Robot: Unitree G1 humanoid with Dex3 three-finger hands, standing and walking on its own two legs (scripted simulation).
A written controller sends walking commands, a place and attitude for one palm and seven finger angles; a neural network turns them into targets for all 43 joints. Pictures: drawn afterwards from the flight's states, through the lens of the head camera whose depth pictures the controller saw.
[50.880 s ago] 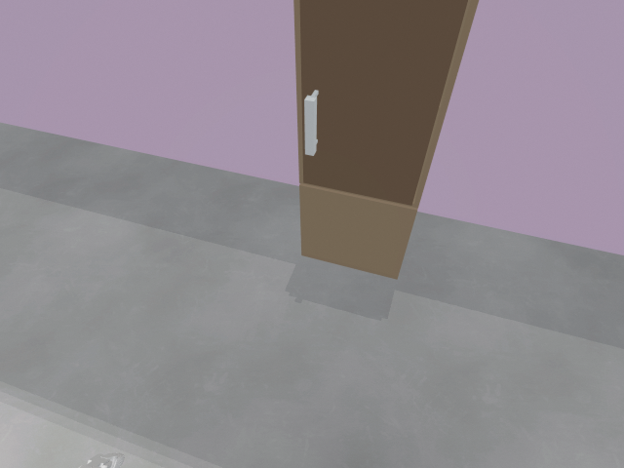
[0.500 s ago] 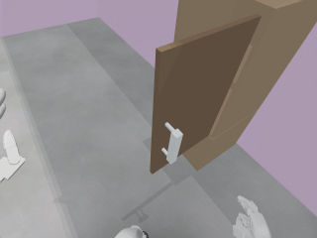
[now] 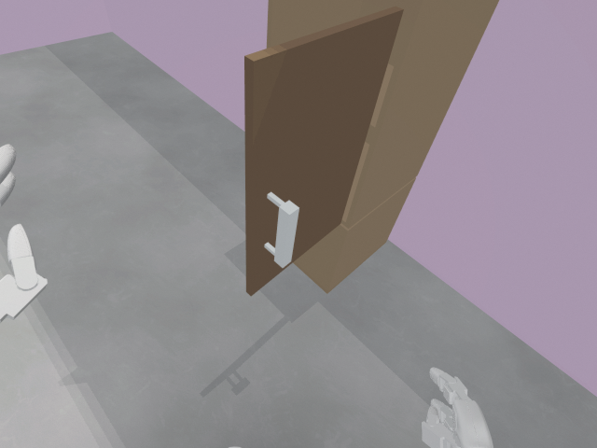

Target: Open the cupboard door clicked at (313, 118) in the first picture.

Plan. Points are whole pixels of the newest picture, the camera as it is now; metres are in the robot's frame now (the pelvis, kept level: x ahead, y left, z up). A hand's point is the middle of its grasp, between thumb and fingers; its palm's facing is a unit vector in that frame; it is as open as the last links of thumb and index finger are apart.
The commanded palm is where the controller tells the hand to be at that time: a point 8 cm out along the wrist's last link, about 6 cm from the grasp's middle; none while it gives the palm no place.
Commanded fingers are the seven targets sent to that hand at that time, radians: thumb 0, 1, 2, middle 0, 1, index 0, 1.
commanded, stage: stop stepping back and stand still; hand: left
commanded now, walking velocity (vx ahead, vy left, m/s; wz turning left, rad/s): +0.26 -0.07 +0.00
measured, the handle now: (277, 230) +0.53 +0.06 -0.08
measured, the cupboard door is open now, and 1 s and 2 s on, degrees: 92 92 92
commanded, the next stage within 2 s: let the arm hang, fingers relaxed in 0.60 s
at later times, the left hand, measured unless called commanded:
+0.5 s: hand out of the picture +0.15 +0.26 +0.18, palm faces +0.44 -0.80 -0.41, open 7.4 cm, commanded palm +0.08 +0.31 +0.19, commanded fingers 0.00 0.90 0.90 -0.20 -0.30 -0.20 -0.30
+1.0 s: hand out of the picture +0.01 +0.19 -0.16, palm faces +0.08 -0.98 -0.17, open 7.0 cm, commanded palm none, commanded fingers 0.00 0.90 0.90 -0.20 -0.30 -0.20 -0.30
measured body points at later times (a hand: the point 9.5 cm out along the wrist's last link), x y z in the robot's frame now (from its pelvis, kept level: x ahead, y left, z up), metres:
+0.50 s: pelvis -0.06 +0.01 +0.00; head -0.07 +0.02 +0.45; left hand +0.12 +0.31 +0.20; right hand +0.07 -0.25 -0.08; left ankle -0.05 +0.15 -0.73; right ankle -0.06 -0.08 -0.72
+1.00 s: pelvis -0.06 +0.01 +0.01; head -0.04 +0.03 +0.45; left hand +0.00 +0.24 -0.14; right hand +0.02 -0.24 -0.13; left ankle -0.05 +0.15 -0.72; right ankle -0.06 -0.08 -0.72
